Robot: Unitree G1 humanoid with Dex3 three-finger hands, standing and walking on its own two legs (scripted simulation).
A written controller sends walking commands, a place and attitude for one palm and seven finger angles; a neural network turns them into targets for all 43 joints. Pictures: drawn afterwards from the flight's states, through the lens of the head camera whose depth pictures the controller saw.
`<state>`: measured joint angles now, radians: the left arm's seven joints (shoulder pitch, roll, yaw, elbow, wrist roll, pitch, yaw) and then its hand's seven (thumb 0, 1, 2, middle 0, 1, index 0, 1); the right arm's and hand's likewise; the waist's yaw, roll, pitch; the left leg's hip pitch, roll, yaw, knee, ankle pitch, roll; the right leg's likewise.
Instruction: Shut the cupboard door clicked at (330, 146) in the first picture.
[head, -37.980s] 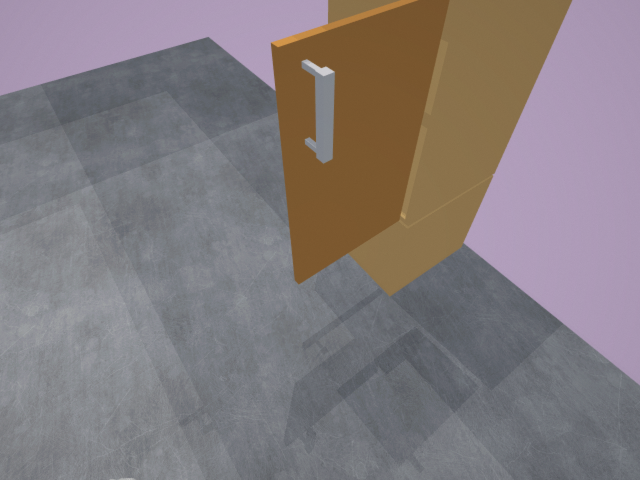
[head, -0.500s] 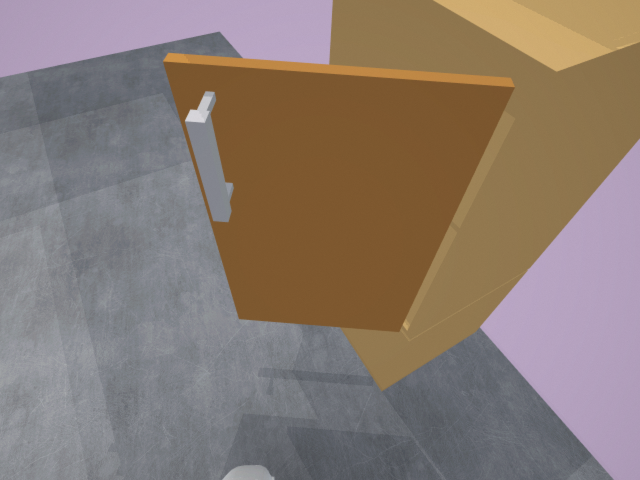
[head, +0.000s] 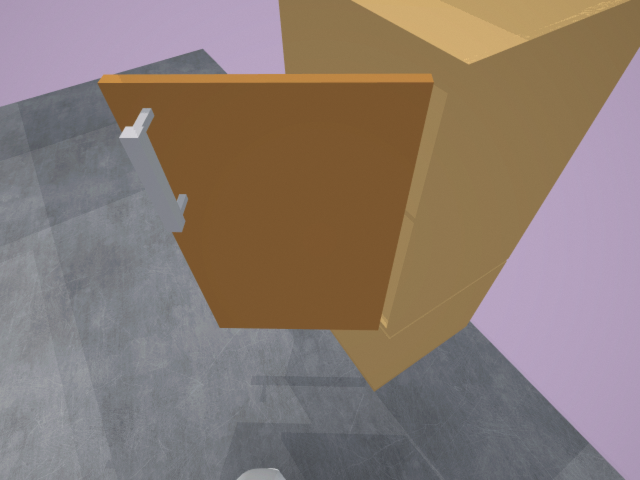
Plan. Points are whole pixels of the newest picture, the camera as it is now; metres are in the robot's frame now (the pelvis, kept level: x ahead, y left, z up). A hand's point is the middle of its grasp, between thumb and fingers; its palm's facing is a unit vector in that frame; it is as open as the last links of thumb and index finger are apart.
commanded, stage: come to a stop and stand still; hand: left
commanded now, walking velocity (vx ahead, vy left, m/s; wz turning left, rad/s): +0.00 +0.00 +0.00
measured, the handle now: (161, 174) +0.43 +0.23 +0.15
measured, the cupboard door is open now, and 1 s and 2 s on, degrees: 56 56 56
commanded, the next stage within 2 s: look again from close up in 0.38 s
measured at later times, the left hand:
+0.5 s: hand out of the picture -0.03 +0.17 -0.16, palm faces +0.04 -0.99 -0.16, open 7.4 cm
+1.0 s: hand out of the picture +0.01 +0.18 -0.16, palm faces +0.01 -0.98 -0.21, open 7.3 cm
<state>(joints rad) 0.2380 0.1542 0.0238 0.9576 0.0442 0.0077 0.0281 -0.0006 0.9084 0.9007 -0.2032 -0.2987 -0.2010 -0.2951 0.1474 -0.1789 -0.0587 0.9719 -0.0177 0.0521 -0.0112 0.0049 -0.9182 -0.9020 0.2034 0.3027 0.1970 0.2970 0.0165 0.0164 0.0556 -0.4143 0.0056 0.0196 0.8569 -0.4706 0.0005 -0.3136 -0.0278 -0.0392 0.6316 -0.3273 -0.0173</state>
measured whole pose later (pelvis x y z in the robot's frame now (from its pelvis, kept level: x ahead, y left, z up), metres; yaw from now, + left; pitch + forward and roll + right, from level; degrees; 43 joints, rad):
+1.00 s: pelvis +0.00 +0.01 +0.01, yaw +0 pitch -1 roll +1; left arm 0.27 0.16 -0.01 1.08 0.01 -0.02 0.04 0.01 0.92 0.90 -0.20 -0.30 -0.20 -0.30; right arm 0.28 -0.16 0.02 1.10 -0.01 -0.03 -0.02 0.01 -0.92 -0.90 0.20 0.30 0.20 0.30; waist 0.00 0.01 0.03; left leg -0.14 -0.04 0.07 0.42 -0.27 0.05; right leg -0.21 -0.02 -0.03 0.47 -0.25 0.00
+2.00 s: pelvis -0.02 -0.01 -0.03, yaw +2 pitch +6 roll -1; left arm 0.49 0.24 0.22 -0.25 -0.31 -0.27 -0.18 0.02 0.90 0.90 -0.89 -1.05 -0.88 -1.04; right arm 0.35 -0.26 0.01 0.56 0.04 -0.24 -0.06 0.02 -0.91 -0.90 0.21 0.30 0.20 0.30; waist 0.03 0.03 -0.07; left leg -0.54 0.00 0.01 0.88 -0.44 0.02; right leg -0.55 -0.01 -0.10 0.84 -0.40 -0.03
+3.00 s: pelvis -0.02 -0.01 +0.01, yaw +2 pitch -4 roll -1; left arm 0.21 0.27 0.24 -0.31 -0.28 0.10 -0.17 0.02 0.89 0.90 -1.31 -1.50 -1.30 -1.50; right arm 0.25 -0.25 0.07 0.61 0.06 -0.23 -0.07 0.02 -0.91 -0.90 0.20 0.30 0.20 0.30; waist 0.06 0.04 -0.02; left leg -0.18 -0.01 0.02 0.55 -0.31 0.03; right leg -0.20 0.00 -0.09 0.52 -0.27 -0.03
